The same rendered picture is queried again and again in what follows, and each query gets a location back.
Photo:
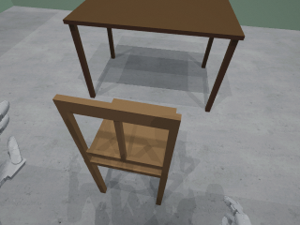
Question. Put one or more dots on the robot right hand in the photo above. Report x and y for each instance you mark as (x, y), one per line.
(237, 217)

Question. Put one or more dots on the table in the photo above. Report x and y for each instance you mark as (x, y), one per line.
(199, 18)

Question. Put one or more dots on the chair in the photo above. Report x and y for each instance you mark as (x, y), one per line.
(134, 137)

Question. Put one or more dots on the robot left hand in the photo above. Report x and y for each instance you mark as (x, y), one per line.
(13, 164)

